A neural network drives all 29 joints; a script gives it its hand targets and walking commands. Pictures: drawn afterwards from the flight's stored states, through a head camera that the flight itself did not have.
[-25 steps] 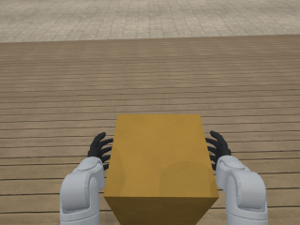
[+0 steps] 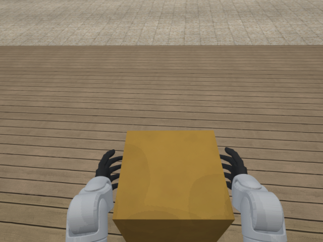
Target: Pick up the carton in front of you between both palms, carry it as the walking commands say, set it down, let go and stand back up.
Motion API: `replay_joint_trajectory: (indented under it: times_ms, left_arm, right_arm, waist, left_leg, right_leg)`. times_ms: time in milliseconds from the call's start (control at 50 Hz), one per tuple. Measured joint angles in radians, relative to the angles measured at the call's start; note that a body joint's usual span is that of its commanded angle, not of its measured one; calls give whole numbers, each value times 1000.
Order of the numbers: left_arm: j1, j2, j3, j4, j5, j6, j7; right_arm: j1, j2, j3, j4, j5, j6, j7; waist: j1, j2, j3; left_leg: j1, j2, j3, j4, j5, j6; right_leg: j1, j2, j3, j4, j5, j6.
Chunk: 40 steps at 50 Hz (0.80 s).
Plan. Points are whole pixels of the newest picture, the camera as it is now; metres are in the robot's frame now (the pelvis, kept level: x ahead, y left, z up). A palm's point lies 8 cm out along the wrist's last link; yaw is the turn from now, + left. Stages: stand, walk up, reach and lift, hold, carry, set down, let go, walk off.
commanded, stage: carry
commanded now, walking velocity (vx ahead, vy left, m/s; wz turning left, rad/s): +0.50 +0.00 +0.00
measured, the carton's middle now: (170, 192) +0.26 +0.01 -0.01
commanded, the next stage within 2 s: none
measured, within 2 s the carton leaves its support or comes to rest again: neither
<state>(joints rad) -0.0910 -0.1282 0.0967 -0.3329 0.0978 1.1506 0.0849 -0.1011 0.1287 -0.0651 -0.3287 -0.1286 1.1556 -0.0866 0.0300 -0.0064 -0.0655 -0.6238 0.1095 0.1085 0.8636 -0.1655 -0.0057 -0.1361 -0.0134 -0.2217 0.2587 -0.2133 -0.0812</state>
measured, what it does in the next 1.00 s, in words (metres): walks ahead: left foot, then right foot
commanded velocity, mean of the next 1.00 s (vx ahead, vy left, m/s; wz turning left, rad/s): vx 0.50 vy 0.00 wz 0.00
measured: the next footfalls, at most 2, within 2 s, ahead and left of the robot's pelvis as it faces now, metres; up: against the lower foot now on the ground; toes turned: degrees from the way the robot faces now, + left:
left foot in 0.22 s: +0.35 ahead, +0.10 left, +0.00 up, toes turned +8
right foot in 0.72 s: +0.64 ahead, -0.07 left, -0.02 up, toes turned -6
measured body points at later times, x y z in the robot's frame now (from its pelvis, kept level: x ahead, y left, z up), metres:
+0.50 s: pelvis +0.32 +0.04 -0.01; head +0.36 +0.05 +0.44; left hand +0.68 +0.17 +0.09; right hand +0.66 -0.14 +0.09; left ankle +0.31 +0.10 -0.75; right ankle +0.35 -0.11 -0.67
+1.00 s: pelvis +0.65 -0.02 -0.03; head +0.75 -0.04 +0.40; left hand +1.02 +0.14 +0.03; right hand +1.03 -0.16 +0.03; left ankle +0.68 +0.12 -0.71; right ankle +0.61 -0.06 -0.77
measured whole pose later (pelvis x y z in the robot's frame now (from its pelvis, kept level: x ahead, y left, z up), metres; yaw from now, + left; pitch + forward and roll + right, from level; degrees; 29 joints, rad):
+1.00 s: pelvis +0.65 -0.02 -0.03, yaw +0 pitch +6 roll +2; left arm -0.58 -0.07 0.25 -0.07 0.06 1.16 0.13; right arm -0.61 0.07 -0.22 -0.07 -0.08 1.18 -0.14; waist 0.05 -0.01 0.11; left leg -0.66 0.02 0.02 1.00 -0.28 0.04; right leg -0.31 0.03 -0.13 0.52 -0.20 -0.12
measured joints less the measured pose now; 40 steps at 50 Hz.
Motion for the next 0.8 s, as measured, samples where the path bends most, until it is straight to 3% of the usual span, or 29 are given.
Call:
replay_joint_trajectory:
  times_ms: [100, 200, 220, 240, 280, 320, 360, 420, 520, 680, 740, 800]
  left_arm:
    - [-19, -1, -7, -59, -7, 17, -1]
    - [-81, -7, 6, -96, 0, 56, 0]
    - [-97, -9, 16, -99, 3, 65, 1]
    - [-117, -1, 28, -94, 3, 71, 1]
    - [-162, 22, 46, -59, -5, 83, 3]
    - [-208, 36, 59, -13, -11, 96, 4]
    - [-253, 36, 70, 30, -9, 103, 7]
    - [-324, 38, 77, 95, 0, 96, 11]
    - [-438, 76, 81, 211, -6, 73, 24]
    - [-571, 126, 118, 362, -31, 70, 33]
    - [-610, 118, 130, 419, -25, 63, 34]
    - [-604, 96, 135, 453, -10, 39, 33]
  right_arm:
    - [-2, 0, -5, -81, 15, 22, -11]
    - [-64, 5, -37, -120, 29, 61, -17]
    - [-89, 8, -45, -112, 31, 68, -17]
    - [-116, 14, -51, -92, 30, 67, -18]
    - [-173, 16, -57, -36, 23, 67, -24]
    - [-215, 11, -67, 6, 22, 78, -30]
    - [-244, -2, -80, 37, 27, 83, -33]
    - [-297, -27, -103, 88, 41, 76, -33]
    - [-421, -76, -122, 218, 62, 50, -33]
    - [-576, -116, -127, 396, 67, 41, -37]
    - [-597, -134, -135, 424, 71, 50, -37]
    - [-593, -143, -147, 449, 77, 43, -37]
  waist:
    - [-21, 8, -16]
    - [-25, -1, -18]
    - [-27, -2, -15]
    - [-36, -19, -9]
    - [-53, -33, 10]
    - [-62, -20, 34]
    - [-68, -10, 51]
    - [-68, -3, 67]
    - [-61, -1, 65]
    - [-61, -3, 50]
    - [-41, 4, 52]
    - [-13, 34, 82]
  left_leg:
    - [-9, -14, 42, -186, 88, 8]
    - [70, -63, 104, -329, 119, 52]
    - [110, -77, 120, -359, 104, 58]
    - [125, -91, 131, -339, 104, 87]
    - [121, -95, 140, -249, 15, 118]
    - [153, -93, 135, -256, -30, 119]
    - [198, -95, 127, -302, -36, 109]
    - [266, -99, 113, -366, -52, 110]
    - [370, -102, 93, -432, -102, 94]
    - [530, -117, 67, -409, -281, 41]
    - [529, -98, 71, -194, -393, 25]
    - [366, -115, -40, 224, -366, 42]
  right_leg:
    - [132, 2, 15, -32, -86, 31]
    - [242, -10, 31, 36, -236, 75]
    - [243, -20, 29, 108, -282, 82]
    - [218, -46, 29, 230, -327, 83]
    - [67, -62, 107, 607, -286, 69]
    - [-107, -34, 177, 908, -245, 49]
    - [-251, -32, 195, 1022, -187, 34]
    - [-409, -50, 195, 984, -116, 32]
    - [-548, -74, 174, 767, -21, 48]
    - [-465, -28, 104, 319, 198, 15]
    - [-361, -1, 75, 230, 290, -8]
    - [-364, 19, 73, 369, 153, -39]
